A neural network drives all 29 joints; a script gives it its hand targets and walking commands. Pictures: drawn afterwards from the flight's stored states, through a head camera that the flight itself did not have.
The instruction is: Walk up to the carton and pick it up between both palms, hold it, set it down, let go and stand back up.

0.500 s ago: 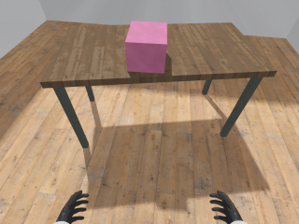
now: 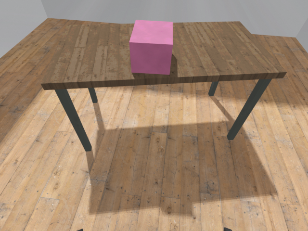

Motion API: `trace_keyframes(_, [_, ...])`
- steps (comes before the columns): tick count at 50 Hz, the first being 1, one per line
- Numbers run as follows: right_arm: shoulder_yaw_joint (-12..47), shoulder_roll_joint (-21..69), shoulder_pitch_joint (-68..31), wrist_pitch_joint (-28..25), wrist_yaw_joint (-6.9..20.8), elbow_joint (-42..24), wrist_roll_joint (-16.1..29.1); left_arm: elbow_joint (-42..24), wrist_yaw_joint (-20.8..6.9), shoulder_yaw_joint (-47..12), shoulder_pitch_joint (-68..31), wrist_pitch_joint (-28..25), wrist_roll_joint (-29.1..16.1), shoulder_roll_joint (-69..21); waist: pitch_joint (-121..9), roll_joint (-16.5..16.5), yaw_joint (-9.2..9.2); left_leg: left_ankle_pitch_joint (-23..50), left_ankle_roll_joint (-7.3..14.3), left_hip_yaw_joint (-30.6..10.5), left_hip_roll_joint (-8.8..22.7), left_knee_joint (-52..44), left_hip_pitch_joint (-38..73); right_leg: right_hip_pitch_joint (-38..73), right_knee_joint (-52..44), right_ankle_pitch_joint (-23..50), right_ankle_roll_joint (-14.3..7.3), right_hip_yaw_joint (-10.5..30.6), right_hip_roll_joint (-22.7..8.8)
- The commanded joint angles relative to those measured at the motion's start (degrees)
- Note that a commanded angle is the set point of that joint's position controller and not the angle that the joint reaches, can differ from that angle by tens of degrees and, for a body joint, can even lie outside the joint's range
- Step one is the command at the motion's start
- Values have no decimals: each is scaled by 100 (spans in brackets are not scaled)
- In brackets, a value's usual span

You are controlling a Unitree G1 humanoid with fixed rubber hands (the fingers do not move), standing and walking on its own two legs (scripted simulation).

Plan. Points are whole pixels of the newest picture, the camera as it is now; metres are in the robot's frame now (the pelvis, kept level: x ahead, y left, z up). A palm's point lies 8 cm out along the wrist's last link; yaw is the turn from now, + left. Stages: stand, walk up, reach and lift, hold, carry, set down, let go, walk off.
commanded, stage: stand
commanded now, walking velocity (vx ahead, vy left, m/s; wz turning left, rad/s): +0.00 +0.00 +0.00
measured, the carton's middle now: (152, 46) +0.92 +0.01 -0.01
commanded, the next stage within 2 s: none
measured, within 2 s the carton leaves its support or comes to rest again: neither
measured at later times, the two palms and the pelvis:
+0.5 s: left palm out of the picture +0.02 +0.22 -0.13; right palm out of the picture +0.03 -0.22 -0.13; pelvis +0.01 +0.00 +0.01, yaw +0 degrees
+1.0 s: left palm out of the picture -0.01 +0.20 -0.13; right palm out of the picture -0.01 -0.20 -0.13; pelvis +0.00 +0.00 +0.02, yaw +0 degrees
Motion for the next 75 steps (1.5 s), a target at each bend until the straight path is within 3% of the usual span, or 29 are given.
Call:
trace_keyframes(1, [-153, -559, 111, -171, -70, -277, 32, -240, 54, 198, 123, -152, -35, 508, -419, 113, 9, 1289, 281, -408, 288, -880, 171, 226, -758, 1234, -241, 350, -298])
trace_keyframes(6, [-194, -550, 180, -168, -103, -59, -2, 15, 106, 214, 14, -140, -1, 513, -256, -211, -60, 1543, 280, -378, 307, -918, 357, 206, -865, 1568, -261, 399, -357])
trace_keyframes(9, [-224, -588, 227, -198, -70, 134, 11, 241, 70, 228, 130, -148, -36, 488, -400, 17, -14, 1553, 289, -389, 315, -986, 376, 414, -911, 1431, -251, 358, -320])
trace_keyframes(10, [-238, -635, 258, -181, -80, 201, 16, 267, 49, 245, 173, -133, -42, 492, -131, 256, 19, 1382, 264, -408, 334, -1105, 261, 341, -896, 1259, -206, 330, -279])
trace_keyframes(11, [-215, -589, 259, -195, -92, 263, 22, 358, 80, 275, 80, -144, -40, 535, -115, 86, -27, 1532, 287, -456, 346, -1137, 258, 392, -920, 1381, -228, 325, -321])
trace_keyframes(12, [-215, -585, 236, -203, -121, 321, 20, 439, 75, 259, 166, -129, -41, 454, 34, 260, 31, 1560, 298, -476, 411, -1221, 229, 356, -901, 1286, -188, 283, -273])
trace_keyframes(15, [-217, -498, 308, -201, -124, 516, 47, 658, 108, 280, 235, -148, -43, 554, 128, -171, 1, 1430, 294, -433, 293, -1199, 293, 364, -1150, 1346, -256, 442, -381])
trace_keyframes(19, [-170, -359, 375, -200, -140, 819, 20, 935, 143, 273, 424, -111, -69, 421, 399, 230, 36, 1216, 281, -438, 365, -1417, 233, 406, -1233, 1242, -169, 401, -353])
trace_keyframes(21, [-170, -350, 424, -174, -130, 934, 49, 1060, 136, 246, 420, -107, -58, 302, 307, -63, 14, 1057, 269, -431, 350, -1444, 280, 472, -1305, 1135, -199, 423, -374])
trace_keyframes(26, [-182, -341, 539, -182, -145, 1223, 42, 1275, 140, 236, 296, -167, -49, 254, 150, 10, -60, 1431, 281, -398, 403, -1444, 643, 562, -1413, 1415, -211, 397, -387])
trace_keyframes(28, [-187, -340, 455, -191, -158, 1287, 51, 1401, 164, 229, 303, -177, -54, 269, 142, -230, -50, 1542, 283, -381, 361, -1466, 720, 559, -1436, 1488, -210, 436, -409])
trace_keyframes(30, [-158, -332, 476, -214, -155, 1410, 32, 1479, 161, 263, 349, -171, -45, 330, 156, 43, 7, 1626, 259, -364, 382, -1508, 616, 709, -1398, 1573, -211, 435, -416])
trace_keyframes(39, [-159, -266, 609, -177, -182, 1746, 46, 1850, 193, 184, 548, -106, -61, 93, 459, -61, 28, 1352, 226, -367, 379, -1637, 584, 670, -1538, 1328, -160, 375, -394])
trace_keyframes(40, [-132, -146, 643, -173, -184, 1745, 40, 1901, 206, 167, 613, -115, -72, 51, 616, 98, 29, 1310, 216, -364, 378, -1659, 473, 650, -1556, 1292, -159, 364, -436])
trace_keyframes(41, [-110, -114, 566, -162, -186, 1765, 52, 1934, 199, 159, 542, -112, -69, 76, 665, -18, 29, 1224, 201, -343, 359, -1675, 497, 536, -1576, 1248, -143, 371, -421])
trace_keyframes(44, [-64, 12, 679, -158, -202, 1826, 46, 1979, 209, 165, 542, -93, -67, 39, 548, 155, 12, 1248, 202, -379, 412, -1712, 567, 647, -1541, 1321, -153, 407, -402])
trace_keyframes(47, [-73, -94, 671, -158, -215, 1843, 59, 2027, 207, 123, 540, -100, -74, -36, 653, 100, 33, 1323, 239, -366, 419, -1735, 576, 582, -1592, 1320, -112, 396, -421])
trace_keyframes(49, [-71, -57, 732, -148, -201, 1881, 54, 2098, 199, 136, 468, -117, -52, 13, 496, -198, -34, 1409, 219, -361, 407, -1694, 703, 612, -1596, 1355, -125, 374, -396])
trace_keyframes(50, [-55, -18, 726, -151, -200, 1889, 50, 2083, 188, 138, 437, -95, -65, 16, 501, -53, 5, 1279, 203, -341, 378, -1733, 616, 636, -1608, 1240, -123, 370, -385])
trace_keyframes(53, [-62, -85, 663, -175, -201, 1879, 52, 2117, 215, 121, 494, -107, -69, -21, 587, -30, -17, 1407, 223, -374, 416, -1754, 572, 678, -1631, 1355, -119, 375, -421])
trace_keyframes(57, [-77, -104, 675, -171, -204, 1910, 78, 2187, 200, 110, 513, -95, -46, 7, 533, -184, -21, 1226, 219, -386, 403, -1773, 696, 602, -1689, 1201, -114, 353, -396])
trace_keyframes(61, [-45, -70, 729, -171, -206, 1994, 41, 2204, 214, 101, 545, -119, -56, -59, 484, 145, -1, 1294, 222, -379, 411, -1814, 649, 739, -1622, 1384, -145, 421, -434])
trace_keyframes(62, [-42, -16, 775, -184, -192, 1987, 58, 2238, 218, 100, 525, -104, -56, -1, 500, 5, -38, 1307, 219, -389, 401, -1825, 605, 719, -1628, 1369, -131, 378, -418])
trace_keyframes(64, [-39, -17, 743, -184, -188, 1989, 46, 2227, 215, 114, 561, -102, -66, -1, 595, 205, -9, 1282, 215, -390, 392, -1798, 583, 704, -1658, 1360, -102, 375, -423])
trace_keyframes(70, [-44, -84, 832, -188, -191, 2018, 48, 2256, 198, 68, 524, -96, -71, -123, 603, 110, -48, 1100, 217, -421, 401, -1901, 363, 853, -1619, 1399, -72, 339, -420])
trace_keyframes(71, [-47, -81, 832, -185, -209, 2010, 54, 2239, 210, 69, 478, -84, -74, -104, 758, -147, -51, 1167, 217, -435, 374, -1887, 376, 706, -1631, 1301, -88, 350, -420])
trace_keyframes(72, [-31, -13, 745, -178, -215, 2009, 47, 2266, 197, 91, 601, -76, -79, -97, 688, -42, 34, 1192, 210, -416, 406, -1885, 510, 645, -1652, 1216, -60, 347, -395])
trace_keyframes(73, [-56, -90, 731, -157, -196, 1965, 54, 2289, 203, 61, 646, -89, -63, -93, 709, -239, 1, 1303, 224, -411, 405, -1823, 638, 475, -1732, 1166, -79, 363, -427])
trace_keyframes(75, [-13, 61, 779, -138, -188, 1991, 67, 2247, 201, 60, 608, -76, -84, -68, 793, -79, -22, 836, 259, -488, 443, -1934, 418, 428, -1733, 930, -77, 358, -390])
